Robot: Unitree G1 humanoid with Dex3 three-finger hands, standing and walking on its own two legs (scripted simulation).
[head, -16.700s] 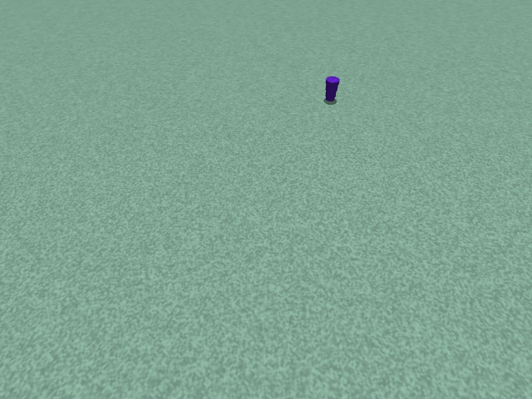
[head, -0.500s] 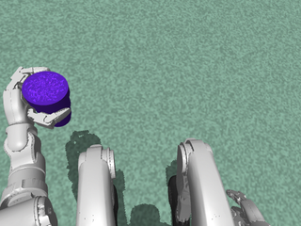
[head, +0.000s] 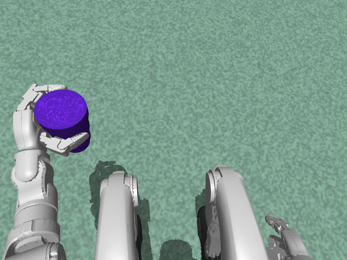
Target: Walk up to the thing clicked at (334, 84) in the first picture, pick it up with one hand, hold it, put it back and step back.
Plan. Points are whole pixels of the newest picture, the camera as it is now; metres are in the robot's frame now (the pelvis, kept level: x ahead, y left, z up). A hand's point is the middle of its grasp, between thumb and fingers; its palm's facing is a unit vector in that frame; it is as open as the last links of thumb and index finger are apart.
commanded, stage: lift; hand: left
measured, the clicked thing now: (70, 127) +0.42 +0.24 -0.05
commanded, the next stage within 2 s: hold in 1.74 s
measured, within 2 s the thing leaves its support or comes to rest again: neither
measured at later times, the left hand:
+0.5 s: hand (14, 86) +0.40 +0.22 +0.15, palm faces +0.20 -0.98 -0.06, open 11.8 cm
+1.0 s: hand out of the picture +0.39 +0.21 +0.27, palm faces +0.19 -0.98 -0.04, open 11.8 cm
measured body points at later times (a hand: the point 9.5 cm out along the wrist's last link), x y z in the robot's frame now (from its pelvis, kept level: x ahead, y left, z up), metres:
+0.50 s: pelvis +0.03 +0.00 +0.14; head +0.18 +0.02 +0.56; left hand +0.38 +0.28 +0.16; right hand +0.19 -0.24 +0.02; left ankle +0.08 +0.13 -0.38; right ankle +0.09 -0.13 -0.38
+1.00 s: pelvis +0.05 +0.01 +0.25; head +0.15 +0.03 +0.69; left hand +0.37 +0.27 +0.28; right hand +0.20 -0.23 +0.14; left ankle +0.08 +0.13 -0.38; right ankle +0.09 -0.13 -0.38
